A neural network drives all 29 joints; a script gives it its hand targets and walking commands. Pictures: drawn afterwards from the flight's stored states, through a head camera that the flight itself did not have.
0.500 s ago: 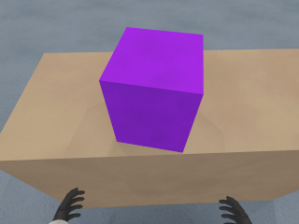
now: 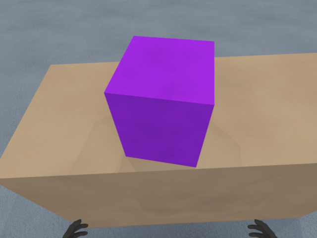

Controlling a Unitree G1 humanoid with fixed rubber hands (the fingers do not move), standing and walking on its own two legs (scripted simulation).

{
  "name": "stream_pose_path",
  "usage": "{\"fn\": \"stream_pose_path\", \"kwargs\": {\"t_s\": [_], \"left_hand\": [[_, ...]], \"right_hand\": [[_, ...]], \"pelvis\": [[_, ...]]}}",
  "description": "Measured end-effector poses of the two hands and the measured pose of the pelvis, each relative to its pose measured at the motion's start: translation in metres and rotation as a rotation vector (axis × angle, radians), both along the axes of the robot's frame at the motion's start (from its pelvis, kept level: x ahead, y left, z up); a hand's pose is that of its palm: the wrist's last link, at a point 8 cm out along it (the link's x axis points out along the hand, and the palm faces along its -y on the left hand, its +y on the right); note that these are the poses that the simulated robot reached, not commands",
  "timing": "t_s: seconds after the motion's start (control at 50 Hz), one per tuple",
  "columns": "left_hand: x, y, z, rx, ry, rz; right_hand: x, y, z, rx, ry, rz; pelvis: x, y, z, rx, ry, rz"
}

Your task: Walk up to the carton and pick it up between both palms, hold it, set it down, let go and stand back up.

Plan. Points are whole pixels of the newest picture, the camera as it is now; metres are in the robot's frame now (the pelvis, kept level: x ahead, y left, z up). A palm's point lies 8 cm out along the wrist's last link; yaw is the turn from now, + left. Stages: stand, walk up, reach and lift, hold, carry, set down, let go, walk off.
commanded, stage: stand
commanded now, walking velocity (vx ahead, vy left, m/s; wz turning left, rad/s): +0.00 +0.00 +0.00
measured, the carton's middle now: (166, 104) +0.40 +0.00 +0.11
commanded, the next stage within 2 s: none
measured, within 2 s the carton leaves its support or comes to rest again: neither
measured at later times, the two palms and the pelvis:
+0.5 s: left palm out of the picture +0.08 +0.27 -0.10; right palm out of the picture +0.07 -0.26 -0.12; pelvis -0.01 +0.00 +0.00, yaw +0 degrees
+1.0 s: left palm out of the picture +0.05 +0.28 -0.11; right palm out of the picture +0.04 -0.26 -0.13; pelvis -0.02 +0.00 +0.00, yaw +0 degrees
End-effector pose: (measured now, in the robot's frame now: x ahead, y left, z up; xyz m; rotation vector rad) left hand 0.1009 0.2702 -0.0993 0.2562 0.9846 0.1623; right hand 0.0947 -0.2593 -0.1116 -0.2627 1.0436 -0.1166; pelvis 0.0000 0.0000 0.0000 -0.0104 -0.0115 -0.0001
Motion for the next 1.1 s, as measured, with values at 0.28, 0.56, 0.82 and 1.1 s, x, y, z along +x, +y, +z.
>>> {"fn": "stream_pose_path", "kwargs": {"t_s": [0.28, 0.56, 0.82, 1.1], "left_hand": [[-0.010, 0.003, -0.002, 0.009, 0.030, 0.014], [-0.026, 0.005, -0.006, 0.007, 0.063, 0.026], [-0.039, 0.007, -0.009, 0.004, 0.085, 0.036], [-0.051, 0.008, -0.011, 0.002, 0.108, 0.045]], "right_hand": [[-0.016, 0.000, -0.008, 0.012, 0.046, -0.016], [-0.032, -0.002, -0.012, 0.008, 0.079, -0.028], [-0.045, -0.001, -0.013, 0.005, 0.097, -0.036], [-0.057, -0.001, -0.014, 0.006, 0.117, -0.043]], "pelvis": [[-0.003, 0.000, 0.000, 0.000, -0.004, 0.000], [-0.010, 0.000, 0.000, 0.000, -0.013, 0.000], [-0.017, 0.002, 0.001, -0.003, -0.023, 0.000], [-0.023, 0.002, 0.001, -0.003, -0.028, 0.000]]}}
